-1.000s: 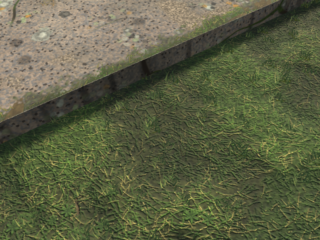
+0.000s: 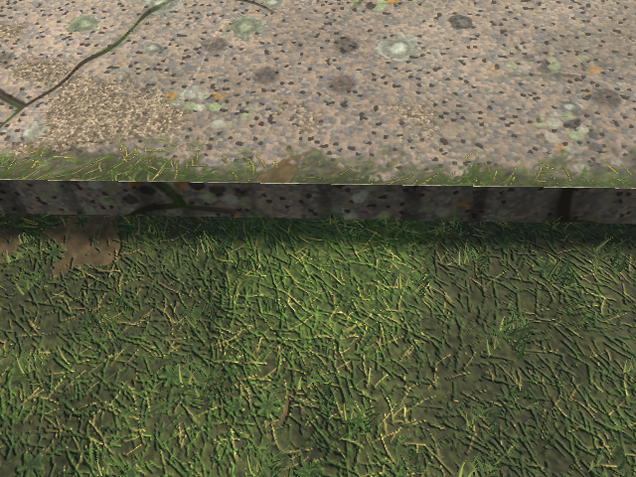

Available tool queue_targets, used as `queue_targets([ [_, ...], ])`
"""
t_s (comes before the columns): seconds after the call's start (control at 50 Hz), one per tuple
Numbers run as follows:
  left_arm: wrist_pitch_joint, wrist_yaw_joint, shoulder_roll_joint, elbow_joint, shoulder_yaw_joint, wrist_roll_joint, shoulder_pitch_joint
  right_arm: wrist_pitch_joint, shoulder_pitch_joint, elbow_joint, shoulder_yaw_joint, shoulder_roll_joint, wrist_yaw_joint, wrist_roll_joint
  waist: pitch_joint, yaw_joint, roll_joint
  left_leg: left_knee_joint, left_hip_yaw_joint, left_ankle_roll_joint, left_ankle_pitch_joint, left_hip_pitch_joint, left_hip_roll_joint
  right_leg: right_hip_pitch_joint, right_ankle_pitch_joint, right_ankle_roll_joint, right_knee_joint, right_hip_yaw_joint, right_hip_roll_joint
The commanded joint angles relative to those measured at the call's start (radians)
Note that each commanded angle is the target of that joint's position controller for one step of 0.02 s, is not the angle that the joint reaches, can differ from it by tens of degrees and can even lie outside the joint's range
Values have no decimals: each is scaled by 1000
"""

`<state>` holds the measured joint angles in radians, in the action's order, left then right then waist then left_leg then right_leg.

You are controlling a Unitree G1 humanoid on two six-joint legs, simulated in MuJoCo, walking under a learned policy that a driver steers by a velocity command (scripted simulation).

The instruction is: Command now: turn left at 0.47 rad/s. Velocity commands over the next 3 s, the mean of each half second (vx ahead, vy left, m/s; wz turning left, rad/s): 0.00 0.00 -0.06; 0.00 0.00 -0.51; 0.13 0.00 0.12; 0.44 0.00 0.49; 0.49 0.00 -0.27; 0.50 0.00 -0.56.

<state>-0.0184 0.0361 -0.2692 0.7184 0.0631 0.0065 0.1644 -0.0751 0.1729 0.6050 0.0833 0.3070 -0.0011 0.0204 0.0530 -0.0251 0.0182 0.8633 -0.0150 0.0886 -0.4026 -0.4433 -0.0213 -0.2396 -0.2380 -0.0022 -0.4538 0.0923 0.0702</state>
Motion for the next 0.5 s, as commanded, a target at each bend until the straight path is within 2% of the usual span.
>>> queue_targets([
  [0.02,10,-10,-218,-43,62,-17,6,14,-45,-96,18,75,8,-3,-126,-21,-216,-159,54,-30,5,41,20,155,435,216,81,-166,235],
  [0.06,10,-14,-211,-35,57,-38,-22,15,24,-66,20,66,12,-5,-130,27,-194,-397,77,-80,169,173,43,123,419,178,13,-139,215],
  [0.08,14,-17,-180,-12,46,-42,18,17,46,-55,25,83,8,-8,-135,35,-150,-518,52,-111,300,292,44,58,346,121,-38,-105,187],
  [0.1,22,-27,-112,-6,21,-5,56,19,66,-59,32,132,-3,-12,-192,14,23,-524,-140,-150,579,491,-103,-94,107,28,-183,-36,114],
  [0.12,32,-39,-48,-35,-9,33,53,25,14,-83,25,173,-12,-37,-197,-14,269,-478,-354,-307,849,521,-330,-278,-351,-60,-329,1,14],
  [0.14,27,-29,-115,-33,10,12,-16,45,33,-67,2,83,-6,-62,-226,62,173,-497,-333,-397,753,411,-350,-242,-415,-82,-430,-100,32],
  [0.16,19,-30,-138,-21,19,-11,-14,63,2,-42,-13,49,-1,-68,-184,38,145,-513,-258,-369,665,373,-292,-227,-384,-83,-466,-124,38],
  [0.18,10,-26,-135,0,22,-17,4,74,-37,-26,-10,57,0,-61,-154,24,145,-520,-203,-324,589,355,-246,-233,-340,-83,-464,-129,36],
  [0.2,0,-19,-146,20,27,-11,17,83,-65,-18,-12,59,-1,-52,-128,22,149,-525,-171,-302,595,333,-232,-226,-288,-90,-470,-140,34],
  [0.22,-7,-15,-148,34,30,-10,41,89,-86,-5,-14,58,-4,-51,-114,8,144,-524,-132,-295,647,290,-220,-184,-244,-97,-483,-150,24],
  [0.26,-11,-13,-147,39,32,-22,63,86,-104,7,-6,74,-15,-49,-102,2,136,-517,-77,-297,656,280,-206,-166,-206,-102,-480,-132,-1],
  [0.32,-17,-10,-134,16,27,-27,32,67,-87,29,6,95,-29,-39,-87,34,119,-513,-88,-326,599,320,-244,-207,-229,-100,-461,-106,-3],
  [0.38,-24,-13,-118,-9,21,-27,14,54,-86,45,15,105,-34,-35,-81,47,105,-518,-106,-348,567,343,-288,-221,-250,-90,-431,-91,7],
  [0.44,-27,-24,-116,-23,22,-26,27,48,-105,54,22,115,-35,-31,-94,39,107,-504,-89,-346,600,349,-306,-181,-239,-70,-375,-62,0],
  [0.5,-28,-40,-113,-25,25,-26,68,43,-133,63,29,129,-38,-14,-112,6,112,-447,-44,-302,600,341,-300,-94,-150,-28,-226,-23,-21],
])
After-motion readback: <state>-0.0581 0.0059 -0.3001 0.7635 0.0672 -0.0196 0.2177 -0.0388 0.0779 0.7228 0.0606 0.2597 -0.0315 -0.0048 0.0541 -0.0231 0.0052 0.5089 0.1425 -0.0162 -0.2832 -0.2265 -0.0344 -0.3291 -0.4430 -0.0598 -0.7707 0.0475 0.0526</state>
